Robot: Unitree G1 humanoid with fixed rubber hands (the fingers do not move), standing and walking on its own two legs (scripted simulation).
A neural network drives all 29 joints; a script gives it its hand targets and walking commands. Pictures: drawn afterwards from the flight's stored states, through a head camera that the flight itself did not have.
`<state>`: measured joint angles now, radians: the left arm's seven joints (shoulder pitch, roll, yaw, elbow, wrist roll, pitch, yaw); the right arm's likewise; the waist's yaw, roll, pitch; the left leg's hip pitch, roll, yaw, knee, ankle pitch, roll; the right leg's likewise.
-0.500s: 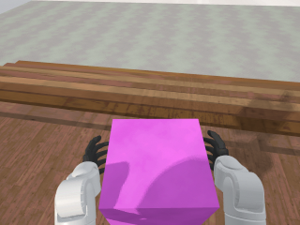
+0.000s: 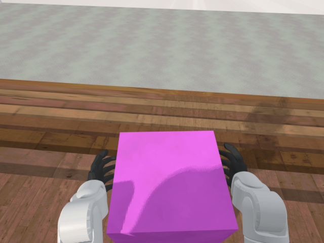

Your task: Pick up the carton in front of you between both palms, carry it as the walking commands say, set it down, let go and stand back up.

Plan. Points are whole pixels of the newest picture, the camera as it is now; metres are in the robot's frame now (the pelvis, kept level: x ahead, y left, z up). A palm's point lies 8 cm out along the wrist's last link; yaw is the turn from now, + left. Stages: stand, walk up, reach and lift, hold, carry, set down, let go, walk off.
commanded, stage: carry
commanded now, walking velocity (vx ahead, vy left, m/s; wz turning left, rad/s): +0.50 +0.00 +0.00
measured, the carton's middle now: (167, 196) +0.26 +0.00 +0.02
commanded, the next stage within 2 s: none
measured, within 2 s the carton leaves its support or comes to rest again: neither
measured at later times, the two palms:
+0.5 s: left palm (123, 74) +0.66 +0.14 +0.11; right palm (208, 71) +0.67 -0.16 +0.11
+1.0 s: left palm (131, 40) +1.00 +0.14 +0.09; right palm (193, 39) +1.00 -0.16 +0.09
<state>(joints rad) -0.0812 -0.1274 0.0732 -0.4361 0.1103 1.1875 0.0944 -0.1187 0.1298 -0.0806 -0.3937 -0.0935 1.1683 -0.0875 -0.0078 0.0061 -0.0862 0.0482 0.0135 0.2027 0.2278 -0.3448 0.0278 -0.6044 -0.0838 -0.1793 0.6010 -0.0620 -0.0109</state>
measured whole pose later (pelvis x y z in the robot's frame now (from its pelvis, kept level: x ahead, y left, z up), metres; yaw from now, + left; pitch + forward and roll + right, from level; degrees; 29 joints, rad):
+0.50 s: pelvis +0.32 -0.02 -0.01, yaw +0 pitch +4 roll +0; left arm -0.57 -0.04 0.16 -0.01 0.07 1.19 0.12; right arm -0.56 0.03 -0.20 -0.05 -0.08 1.20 -0.12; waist 0.03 0.00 -0.04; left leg -0.66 0.07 0.11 0.70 -0.12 0.06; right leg -0.11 -0.01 -0.18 0.45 -0.41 -0.04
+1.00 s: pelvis +0.64 +0.00 -0.03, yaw +2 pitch +5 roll +1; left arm -0.58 -0.06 0.25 -0.16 0.09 1.19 0.12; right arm -0.64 0.06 -0.22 -0.05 -0.04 1.14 -0.14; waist -0.09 -0.01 0.02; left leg -0.20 -0.04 0.11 0.64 -0.54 0.07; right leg -0.68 -0.03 -0.02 0.69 0.13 -0.05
